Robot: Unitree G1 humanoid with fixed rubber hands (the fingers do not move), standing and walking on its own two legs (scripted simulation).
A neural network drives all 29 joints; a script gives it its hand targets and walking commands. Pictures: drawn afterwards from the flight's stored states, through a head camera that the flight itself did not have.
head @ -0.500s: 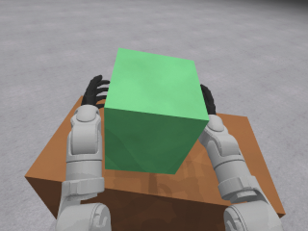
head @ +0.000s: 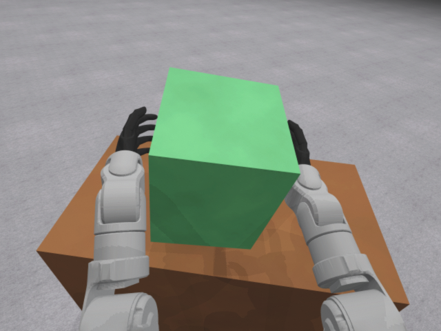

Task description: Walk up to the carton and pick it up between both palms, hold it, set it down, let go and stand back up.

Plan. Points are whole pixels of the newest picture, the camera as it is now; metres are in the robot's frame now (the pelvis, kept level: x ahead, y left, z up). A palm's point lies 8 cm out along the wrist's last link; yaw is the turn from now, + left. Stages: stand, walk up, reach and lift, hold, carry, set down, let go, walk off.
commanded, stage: hold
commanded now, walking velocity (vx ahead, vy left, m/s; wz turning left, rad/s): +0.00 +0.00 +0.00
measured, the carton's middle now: (213, 165) +0.38 +0.01 +0.14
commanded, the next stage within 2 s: none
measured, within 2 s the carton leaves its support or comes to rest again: neither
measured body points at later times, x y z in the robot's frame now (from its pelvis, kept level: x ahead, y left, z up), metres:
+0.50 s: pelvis +0.00 +0.00 +0.00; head -0.03 +0.04 +0.45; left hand +0.38 +0.16 +0.18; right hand +0.37 -0.13 +0.16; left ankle +0.04 +0.13 -0.75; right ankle +0.00 -0.11 -0.75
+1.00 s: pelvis +0.01 +0.00 +0.00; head -0.04 +0.03 +0.45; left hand +0.38 +0.16 +0.18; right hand +0.37 -0.14 +0.17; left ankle +0.04 +0.13 -0.75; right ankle +0.00 -0.11 -0.75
